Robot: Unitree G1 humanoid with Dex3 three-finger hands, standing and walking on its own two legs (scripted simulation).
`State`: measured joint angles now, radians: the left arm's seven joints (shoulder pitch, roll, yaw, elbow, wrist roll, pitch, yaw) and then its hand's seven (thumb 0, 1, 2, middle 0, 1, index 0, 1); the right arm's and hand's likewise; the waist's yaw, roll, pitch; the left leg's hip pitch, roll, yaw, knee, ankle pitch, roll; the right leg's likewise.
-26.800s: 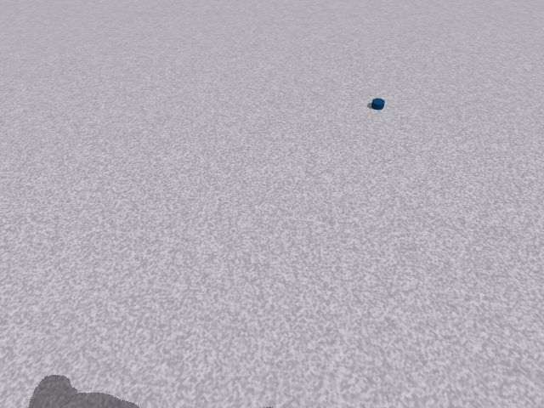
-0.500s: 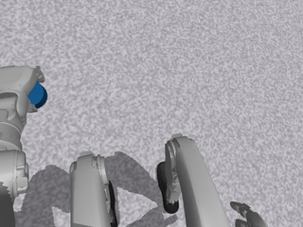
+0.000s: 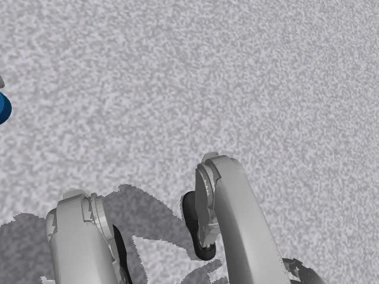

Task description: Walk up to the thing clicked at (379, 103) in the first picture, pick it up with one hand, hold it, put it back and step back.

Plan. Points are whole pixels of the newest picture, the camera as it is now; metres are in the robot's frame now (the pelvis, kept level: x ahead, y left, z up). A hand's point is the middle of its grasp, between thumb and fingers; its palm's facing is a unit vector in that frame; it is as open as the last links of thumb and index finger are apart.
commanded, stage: crouch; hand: left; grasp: from above
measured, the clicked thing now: out of the picture +0.52 +0.32 -0.20
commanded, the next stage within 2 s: lower in 0.38 s
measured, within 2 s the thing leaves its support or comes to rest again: neither
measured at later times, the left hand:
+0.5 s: hand out of the picture +0.52 +0.31 -0.19, palm faces -0.46 -0.06 -0.88, open 9.8 cm
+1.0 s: hand out of the picture +0.52 +0.31 -0.24, palm faces -0.47 -0.08 -0.88, open 9.7 cm
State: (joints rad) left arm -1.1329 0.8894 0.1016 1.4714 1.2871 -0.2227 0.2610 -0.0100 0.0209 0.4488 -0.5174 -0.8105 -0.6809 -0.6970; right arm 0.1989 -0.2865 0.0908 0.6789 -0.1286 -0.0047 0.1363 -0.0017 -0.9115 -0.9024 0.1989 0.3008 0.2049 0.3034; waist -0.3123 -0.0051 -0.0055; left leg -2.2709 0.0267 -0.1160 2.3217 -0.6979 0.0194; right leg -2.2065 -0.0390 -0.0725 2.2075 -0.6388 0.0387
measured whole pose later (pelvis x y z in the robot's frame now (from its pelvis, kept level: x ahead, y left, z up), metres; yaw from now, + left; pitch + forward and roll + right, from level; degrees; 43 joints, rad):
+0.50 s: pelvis +0.00 +0.00 -0.03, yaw -2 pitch +35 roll -11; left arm -1.19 0.98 0.09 1.50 1.31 -0.23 0.25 -0.02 0.01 0.42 -0.56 -0.77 -0.72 -0.66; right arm 0.18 -0.31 0.17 0.64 -0.13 0.02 0.14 0.00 -0.91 -0.90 0.20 0.30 0.21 0.30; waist -0.35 -0.03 0.04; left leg -2.35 0.02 -0.15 2.42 -0.70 0.02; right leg -2.27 -0.03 -0.10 2.28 -0.63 0.05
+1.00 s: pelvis +0.00 +0.00 -0.04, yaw -4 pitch +33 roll -13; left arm -1.21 1.08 0.10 1.57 1.33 -0.26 0.32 -0.03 0.01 0.40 -0.59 -0.74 -0.74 -0.64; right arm 0.16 -0.33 0.24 0.60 -0.17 0.00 0.14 0.00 -0.92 -0.90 0.20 0.30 0.21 0.30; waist -0.38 -0.08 0.12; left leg -2.38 0.02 -0.19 2.48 -0.70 0.02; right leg -2.27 -0.02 -0.13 2.30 -0.62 0.05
